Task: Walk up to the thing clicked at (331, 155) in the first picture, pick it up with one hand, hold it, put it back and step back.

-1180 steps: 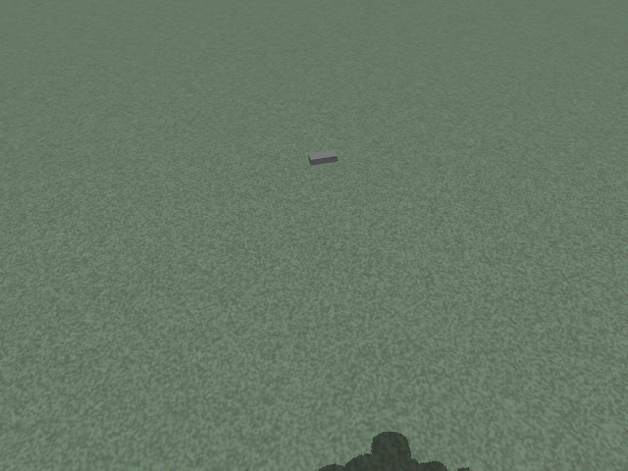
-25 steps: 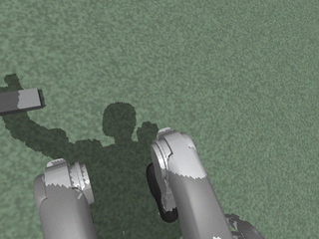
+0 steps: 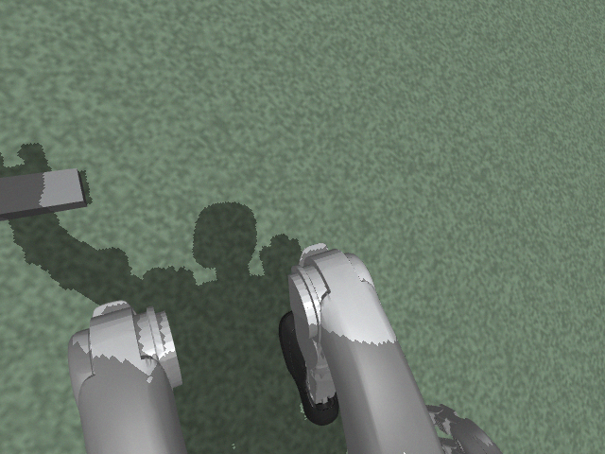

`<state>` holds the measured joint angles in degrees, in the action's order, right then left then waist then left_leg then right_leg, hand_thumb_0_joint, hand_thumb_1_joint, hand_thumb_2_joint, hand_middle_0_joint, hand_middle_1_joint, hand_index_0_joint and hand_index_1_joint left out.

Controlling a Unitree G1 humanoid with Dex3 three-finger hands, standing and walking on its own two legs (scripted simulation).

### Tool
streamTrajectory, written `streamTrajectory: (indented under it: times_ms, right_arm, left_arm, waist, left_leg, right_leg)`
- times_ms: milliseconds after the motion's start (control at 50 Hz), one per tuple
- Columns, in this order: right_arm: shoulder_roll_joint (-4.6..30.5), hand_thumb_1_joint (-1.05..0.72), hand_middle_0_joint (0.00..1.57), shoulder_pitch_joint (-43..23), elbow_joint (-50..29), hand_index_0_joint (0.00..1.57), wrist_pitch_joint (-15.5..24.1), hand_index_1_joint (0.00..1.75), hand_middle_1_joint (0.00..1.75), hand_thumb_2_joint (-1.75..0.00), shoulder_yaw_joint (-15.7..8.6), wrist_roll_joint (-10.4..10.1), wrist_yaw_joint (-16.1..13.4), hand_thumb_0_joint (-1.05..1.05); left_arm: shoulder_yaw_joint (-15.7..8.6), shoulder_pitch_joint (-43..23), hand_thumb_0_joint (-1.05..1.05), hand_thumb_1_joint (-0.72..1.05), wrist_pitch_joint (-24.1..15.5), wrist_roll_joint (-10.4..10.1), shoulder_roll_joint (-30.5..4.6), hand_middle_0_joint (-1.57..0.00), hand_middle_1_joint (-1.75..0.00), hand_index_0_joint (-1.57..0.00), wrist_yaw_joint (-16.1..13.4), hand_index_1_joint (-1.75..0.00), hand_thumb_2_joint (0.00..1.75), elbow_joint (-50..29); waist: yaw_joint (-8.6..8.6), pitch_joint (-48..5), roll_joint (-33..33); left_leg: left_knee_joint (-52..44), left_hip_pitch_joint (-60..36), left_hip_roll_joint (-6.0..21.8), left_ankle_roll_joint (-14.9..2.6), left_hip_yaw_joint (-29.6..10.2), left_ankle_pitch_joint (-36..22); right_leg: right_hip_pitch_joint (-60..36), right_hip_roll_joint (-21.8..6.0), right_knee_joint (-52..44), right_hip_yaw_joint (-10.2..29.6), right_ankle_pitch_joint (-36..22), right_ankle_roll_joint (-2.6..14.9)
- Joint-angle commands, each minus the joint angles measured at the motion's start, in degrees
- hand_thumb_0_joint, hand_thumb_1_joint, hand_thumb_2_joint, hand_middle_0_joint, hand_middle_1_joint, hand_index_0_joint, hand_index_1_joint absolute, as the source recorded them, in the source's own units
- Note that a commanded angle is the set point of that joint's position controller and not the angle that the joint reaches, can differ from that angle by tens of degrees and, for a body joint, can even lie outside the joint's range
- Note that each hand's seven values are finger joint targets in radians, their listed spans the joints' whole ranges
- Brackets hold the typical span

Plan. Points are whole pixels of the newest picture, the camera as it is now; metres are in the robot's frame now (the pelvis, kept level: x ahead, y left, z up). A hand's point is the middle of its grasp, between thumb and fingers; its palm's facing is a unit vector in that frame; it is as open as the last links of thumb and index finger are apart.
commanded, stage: approach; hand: left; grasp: from above
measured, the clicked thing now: (30, 195) +0.51 +0.27 -0.31
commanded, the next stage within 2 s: close in in 0.86 s
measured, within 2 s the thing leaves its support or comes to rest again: neither
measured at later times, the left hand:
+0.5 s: hand (14, 160) +0.51 +0.26 -0.17, palm faces -0.39 -0.05 -0.92, open 14.0 cm
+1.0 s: hand out of the picture +0.50 +0.30 -0.18, palm faces -0.44 -0.06 -0.89, open 14.0 cm
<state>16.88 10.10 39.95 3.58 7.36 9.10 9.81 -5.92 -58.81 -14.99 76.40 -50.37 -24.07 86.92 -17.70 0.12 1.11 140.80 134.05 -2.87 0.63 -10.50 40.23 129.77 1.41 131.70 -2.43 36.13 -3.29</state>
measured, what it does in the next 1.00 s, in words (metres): stands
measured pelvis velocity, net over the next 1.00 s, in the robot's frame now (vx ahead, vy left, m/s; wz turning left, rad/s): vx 0.00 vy -0.01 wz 0.00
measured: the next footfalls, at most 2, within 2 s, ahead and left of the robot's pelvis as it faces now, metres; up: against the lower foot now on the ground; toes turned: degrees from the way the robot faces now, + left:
none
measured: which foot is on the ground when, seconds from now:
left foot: down 0.00-1.00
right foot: down 0.00-1.00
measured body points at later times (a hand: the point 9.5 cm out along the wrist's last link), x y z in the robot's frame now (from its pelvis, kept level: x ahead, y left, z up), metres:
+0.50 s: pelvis +0.00 +0.00 +0.00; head +0.25 +0.09 +0.36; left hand +0.53 +0.26 -0.12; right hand +0.02 -0.27 -0.07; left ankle +0.07 +0.12 -0.29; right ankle +0.12 -0.14 -0.29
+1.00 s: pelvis +0.00 -0.01 +0.00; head +0.26 +0.09 +0.35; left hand +0.52 +0.31 -0.13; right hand +0.04 -0.28 -0.08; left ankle +0.07 +0.12 -0.29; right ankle +0.12 -0.15 -0.29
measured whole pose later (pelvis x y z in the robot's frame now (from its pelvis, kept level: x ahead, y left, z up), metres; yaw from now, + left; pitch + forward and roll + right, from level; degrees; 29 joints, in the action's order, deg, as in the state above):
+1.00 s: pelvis +0.00 -0.01 +0.00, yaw +0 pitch +33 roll -11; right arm 18.4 11.0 38.7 3.6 7.9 9.3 9.0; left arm -1.5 -62.8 -12.6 72.0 -50.2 -17.0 81.3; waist -17.3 2.7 1.9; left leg 141.3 134.5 -3.0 1.8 -11.3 40.3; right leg 130.7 1.2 132.4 -2.9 35.8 -3.6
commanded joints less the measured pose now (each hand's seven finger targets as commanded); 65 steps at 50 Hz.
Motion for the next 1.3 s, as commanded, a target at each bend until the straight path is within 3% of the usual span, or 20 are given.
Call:
streamTrajectory:
  times_ms: [0,20,160,320,420,460,560,600,680,720,780,800,820,840,860,940,980,1000,1100,1280]
  right_arm:
    - [16.6,-0.9,0.2,12.5,0.2,0.2,0.2,0.3,0.3,-0.9,-5.5,0.2,-0.5,0.0]
    - [16.9,-0.9,0.2,12.3,0.1,0.2,0.1,0.3,0.3,-0.9,-5.6,0.0,-0.6,0.0]
    - [16.0,-0.9,0.2,12.8,-0.1,0.2,0.2,0.3,0.3,-0.9,-5.5,0.1,0.0,0.0]
    - [16.4,-0.9,0.2,14.3,1.0,0.2,0.8,0.3,0.3,-0.89,-5.0,0.3,-0.9,0.0]
    - [16.9,-0.9,0.2,14.7,0.1,0.2,1.5,0.3,0.3,-0.9,-3.8,0.8,-0.8,0.0]
    - [16.9,-0.9,0.2,14.1,-0.4,0.2,1.4,0.3,0.3,-0.9,-3.4,0.7,-0.8,0.0]
    - [17.1,-0.9,0.2,12.9,-2.6,0.2,1.9,0.3,0.3,-0.89,-2.7,-0.1,0.0,0.0]
    - [17.2,-0.9,0.2,12.3,-3.0,0.2,1.7,0.3,0.3,-0.89,-2.7,-0.7,0.0,0.0]
    - [17.6,-0.9,0.2,12.5,-3.0,0.2,1.8,0.3,0.3,-0.89,-2.7,-1.0,-0.2,0.0]
    - [18.1,-0.9,0.2,12.0,-4.4,0.2,2.0,0.3,0.3,-0.89,-2.8,-1.0,-0.6,0.0]
    - [18.7,-0.9,0.2,14.1,-3.1,0.2,1.6,0.3,0.3,-0.9,-3.6,-0.1,-0.9,0.0]
    - [18.2,-0.9,0.2,14.6,-3.2,0.2,1.4,0.3,0.3,-0.9,-3.4,0.2,-1.1,0.0]
    - [18.0,-0.9,0.2,15.2,-2.2,0.2,0.9,0.3,0.3,-0.9,-3.9,0.4,-1.1,0.0]
    - [17.8,-0.91,0.2,15.7,-2.0,0.2,0.9,0.3,0.3,-0.9,-3.9,0.3,-1.2,0.0]
    - [18.4,-0.91,0.2,16.3,-1.1,0.2,0.4,0.3,0.3,-0.9,-4.7,0.5,-1.4,0.0]
    - [16.9,-0.9,0.2,17.0,0.2,0.2,-0.7,0.3,0.3,-0.9,-4.6,0.3,-1.5,0.0]
    - [18.3,-0.9,0.2,16.0,-0.6,0.2,-1.2,0.3,0.3,-0.9,-5.1,0.1,-1.7,0.0]
    - [17.7,-0.9,0.2,15.8,-0.8,0.2,-1.3,0.3,0.3,-0.9,-4.7,0.0,-1.5,0.0]
    - [18.0,-0.89,0.2,13.9,-2.1,0.2,-2.2,0.3,0.3,-0.89,-3.5,0.2,-1.1,0.0]
    - [18.4,-0.89,0.2,12.9,-3.4,0.2,0.7,0.3,0.3,-0.9,-1.9,0.9,-0.4,0.0]
  left_arm:
    - [-0.4,-17.5,0.0,-0.49,0.3,-0.6,-11.7,-0.14,-0.93,-0.12,-1.9,-0.94,0.98,-6.6]
    - [-1.2,-18.9,0.0,-0.49,0.3,-0.9,-13.5,-0.13,-0.93,-0.12,-1.9,-0.94,0.98,-8.2]
    - [0.2,-16.6,0.0,-0.5,0.8,-1.7,-9.8,-0.12,-1.0,-0.12,-1.0,-1.0,0.98,-8.7]
    - [5.4,-27.7,0.0,-0.54,0.7,-1.1,-3.9,-0.09,-1.02,-0.09,-2.4,-1.02,1.01,-6.2]
    - [4.4,-28.5,0.0,-0.55,3.5,1.5,-6.3,-0.09,-1.02,-0.08,-4.5,-1.03,1.03,0.8]
    - [2.9,-28.1,0.0,-0.56,4.9,2.2,-9.1,-0.09,-1.02,-0.08,-5.6,-1.03,1.03,-0.2]
    - [0.6,-22.5,0.0,-0.53,9.3,1.0,-11.3,-0.09,-1.0,-0.09,-5.9,-1.0,1.0,0.9]
    - [-1.2,-21.4,0.0,-0.54,10.3,-0.9,-14.0,-0.1,-0.98,-0.09,-5.6,-0.99,1.01,-1.6]
    - [-0.9,-19.9,0.0,-0.55,10.5,-3.8,-13.1,-0.09,-0.97,-0.08,-2.4,-0.99,1.02,-2.5]
    - [-3.1,-20.9,0.0,-0.54,9.0,-5.1,-16.7,-0.11,-0.96,-0.1,-0.6,-0.98,1.01,-7.0]
    - [-4.4,-19.8,0.0,-0.55,6.3,-5.9,-16.8,-0.1,-0.99,-0.09,2.1,-1.0,1.01,-9.1]
    - [-2.5,-22.8,0.0,-0.56,4.9,-6.1,-14.2,-0.09,-1.0,-0.08,2.9,-1.01,1.02,-11.3]
    - [-2.6,-22.9,0.0,-0.55,3.8,-5.8,-14.2,-0.09,-1.01,-0.08,3.5,-1.01,1.01,-12.4]
    - [1.8,-24.4,0.0,-0.54,2.8,-6.0,-8.8,-0.1,-0.99,-0.09,4.5,-1.0,1.0,-13.0]
    - [0.0,-25.4,0.0,-0.55,1.7,-6.0,-11.9,-0.09,-1.01,-0.08,4.7,-1.02,1.01,-16.2]
    - [6.1,-27.1,0.0,-0.5,0.2,-4.5,-5.2,-0.13,-1.06,-0.11,5.2,-1.07,1.12,-16.8]
    - [5.4,-25.8,0.0,-0.53,0.5,-3.5,-7.1,-0.1,-1.05,-0.09,4.0,-1.06,1.09,-14.0]
    - [6.4,-24.2,0.0,-0.53,0.9,-2.9,-5.5,-0.09,-1.05,-0.09,3.6,-1.05,1.08,-11.5]
    - [3.9,-21.8,0.0,-0.51,2.6,-0.7,-7.8,-0.08,-1.01,-0.09,0.2,-1.0,1.0,-4.6]
    - [1.1,-27.3,0.0,-0.55,3.1,1.5,-12.3,-0.06,-0.97,-0.05,-5.3,-0.99,1.02,-1.5]
  waist:
    - [-1.98,-36.2,-22.4]
    - [-1.53,-37.4,-23.5]
    - [-1.22,-39.8,-23.8]
    - [-6.41,-34.1,-21.9]
    - [-6.53,-34.3,-24.5]
    - [-4.83,-37.2,-25.3]
    - [-3.23,-39.3,-24.6]
    - [-1.88,-41.4,-23.7]
    - [-3.56,-36.1,-18.6]
    - [-3.42,-36.7,-18.4]
    - [-4.53,-37.3,-17.2]
    - [-5.24,-38.7,-18.2]
    - [-5.37,-40.0,-19.7]
    - [-6.34,-38.1,-20.1]
    - [-6.09,-40.1,-21.6]
    - [-6.15,-39.5,-24.6]
    - [-4.9,-38.1,-25.1]
    - [-5.29,-36.4,-24.4]
    - [-4.04,-33.8,-24.2]
    - [-7.22,-34.2,-24.0]
  left_leg:
    - [-17.5,-32.2,1.1,-1.39,5.3,-10.2]
    - [-17.6,-32.4,1.1,-1.19,5.1,-10.8]
    - [-16.8,-33.4,0.9,-1.33,6.0,-13.4]
    - [-16.6,-29.7,1.4,-1.6,5.4,-7.6]
    - [-16.9,-31.0,1.3,-1.09,5.4,-9.6]
    - [-17.0,-30.7,1.0,-1.33,6.3,-10.4]
    - [-16.0,-29.7,1.0,-2.09,7.6,-13.7]
    - [-15.9,-28.4,1.0,-2.36,7.6,-14.2]
    - [-15.1,-23.3,1.0,-3.01,7.3,-10.4]
    - [-14.3,-23.5,1.1,-2.99,7.3,-10.6]
    - [-12.8,-23.1,1.0,-2.6,7.3,-11.4]
    - [-12.9,-24.6,1.1,-2.19,7.0,-11.8]
    - [-13.1,-25.9,1.3,-1.93,6.7,-11.7]
    - [-12.9,-26.5,1.1,-1.67,6.5,-10.6]
    - [-13.8,-28.9,1.7,-1.41,6.0,-10.5]
    - [-14.4,-33.0,1.7,-0.54,5.6,-11.8]
    - [-15.3,-32.8,1.5,-0.41,5.5,-11.8]
    - [-15.4,-32.0,1.4,-0.44,5.4,-12.0]
    - [-17.2,-32.0,1.4,-0.15,4.5,-16.0]
    - [-15.4,-30.8,1.6,-1.42,4.9,-11.9]
  right_leg:
    - [-15.4,0.5,-9.9,-8.5,-10.2,4.75]
    - [-15.3,0.2,-9.6,-8.4,-10.5,4.79]
    - [-18.0,0.4,-9.8,-8.0,-12.8,4.87]
    - [-13.8,0.7,-10.9,-8.6,-9.2,4.96]
    - [-13.4,0.6,-9.5,-8.8,-10.8,5.23]
    - [-15.9,0.7,-10.1,-8.3,-11.5,5.27]
    - [-19.8,1.1,-9.6,-7.5,-14.4,5.17]
    - [-21.9,1.0,-9.5,-7.2,-14.6,5.03]
    - [-21.3,1.0,-10.5,-7.0,-11.1,4.86]
    - [-23.3,0.9,-10.7,-6.7,-10.9,4.82]
    - [-25.5,0.7,-11.5,-6.9,-11.0,4.94]
    - [-25.7,0.7,-11.9,-7.3,-11.3,5.05]
    - [-25.7,0.9,-11.9,-7.6,-11.1,5.15]
    - [-22.7,0.8,-12.4,-7.9,-9.8,5.4]
    - [-22.8,1.0,-12.4,-8.5,-9.4,5.41]
    - [-18.5,0.8,-11.5,-9.4,-10.9,5.49]
    - [-17.3,0.7,-11.1,-9.5,-10.8,5.71]
    - [-16.9,0.8,-10.8,-9.8,-11.2,5.67]
    - [-15.2,0.2,-8.9,-9.8,-14.3,5.57]
    - [-16.1,0.7,-9.0,-9.2,-12.2,4.96]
